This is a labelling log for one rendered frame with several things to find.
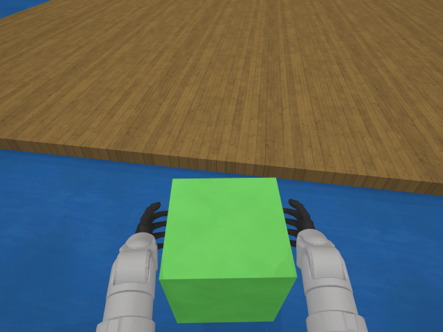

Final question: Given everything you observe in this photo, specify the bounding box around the left robot forearm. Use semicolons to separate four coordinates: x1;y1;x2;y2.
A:
96;232;158;332

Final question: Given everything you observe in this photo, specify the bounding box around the robot left hand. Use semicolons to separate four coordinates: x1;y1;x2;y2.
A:
135;202;168;249

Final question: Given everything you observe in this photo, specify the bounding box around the right robot forearm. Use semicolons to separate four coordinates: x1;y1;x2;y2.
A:
296;229;368;332

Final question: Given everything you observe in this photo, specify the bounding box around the carton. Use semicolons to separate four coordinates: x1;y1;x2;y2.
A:
159;178;297;323

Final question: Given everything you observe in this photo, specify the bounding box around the robot right hand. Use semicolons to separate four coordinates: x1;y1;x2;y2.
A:
283;199;315;248

